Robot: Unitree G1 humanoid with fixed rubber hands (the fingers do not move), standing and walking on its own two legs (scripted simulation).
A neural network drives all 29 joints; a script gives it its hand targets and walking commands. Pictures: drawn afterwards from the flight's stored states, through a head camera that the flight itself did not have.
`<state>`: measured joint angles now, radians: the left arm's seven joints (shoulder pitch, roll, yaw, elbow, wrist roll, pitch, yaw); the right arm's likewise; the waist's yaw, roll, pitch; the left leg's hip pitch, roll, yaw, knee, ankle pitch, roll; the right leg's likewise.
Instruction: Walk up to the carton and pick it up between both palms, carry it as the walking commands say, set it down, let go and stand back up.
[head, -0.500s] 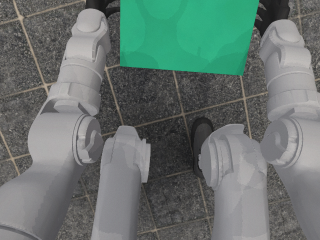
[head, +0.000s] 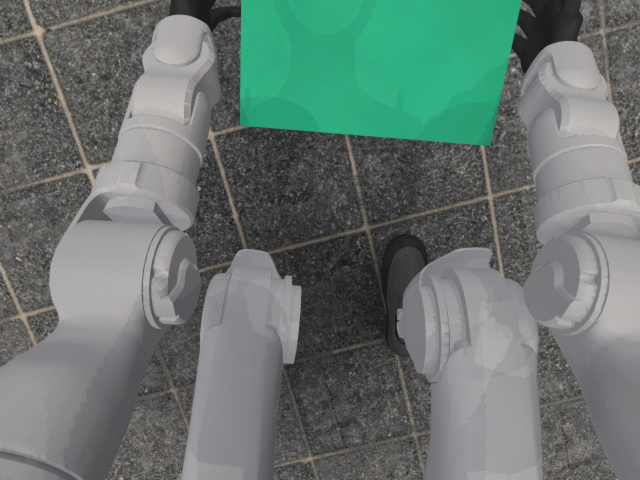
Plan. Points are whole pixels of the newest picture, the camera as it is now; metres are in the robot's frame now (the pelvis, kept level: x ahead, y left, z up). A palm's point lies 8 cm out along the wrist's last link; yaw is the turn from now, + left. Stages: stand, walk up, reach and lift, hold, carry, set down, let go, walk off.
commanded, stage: set down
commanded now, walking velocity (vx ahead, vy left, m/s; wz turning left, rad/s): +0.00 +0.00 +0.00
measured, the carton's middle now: (362, 57) +0.52 -0.06 -0.26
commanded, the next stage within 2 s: let go in 1.94 s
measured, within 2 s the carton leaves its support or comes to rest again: rests again in 0.12 s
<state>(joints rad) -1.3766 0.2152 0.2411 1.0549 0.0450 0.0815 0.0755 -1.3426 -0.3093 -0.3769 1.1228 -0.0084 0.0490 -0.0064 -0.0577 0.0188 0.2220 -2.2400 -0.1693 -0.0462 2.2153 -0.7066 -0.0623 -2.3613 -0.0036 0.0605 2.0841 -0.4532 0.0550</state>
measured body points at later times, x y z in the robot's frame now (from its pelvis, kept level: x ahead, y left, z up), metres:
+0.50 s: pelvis -0.01 -0.01 -0.01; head +0.36 -0.02 +0.25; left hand +0.54 +0.14 -0.19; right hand +0.50 -0.27 -0.19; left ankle +0.07 +0.11 -0.34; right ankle +0.14 -0.14 -0.34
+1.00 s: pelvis +0.00 -0.01 +0.04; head +0.34 -0.03 +0.34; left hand +0.56 +0.14 -0.08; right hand +0.51 -0.29 -0.09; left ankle +0.07 +0.11 -0.34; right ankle +0.14 -0.14 -0.34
